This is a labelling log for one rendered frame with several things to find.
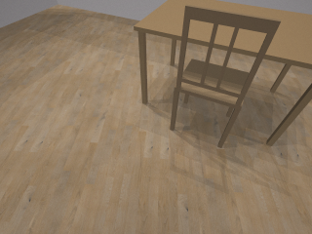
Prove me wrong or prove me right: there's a table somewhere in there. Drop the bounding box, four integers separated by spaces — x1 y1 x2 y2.
134 0 312 146

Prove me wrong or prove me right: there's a chair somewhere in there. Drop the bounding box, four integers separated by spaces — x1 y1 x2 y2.
170 4 281 148

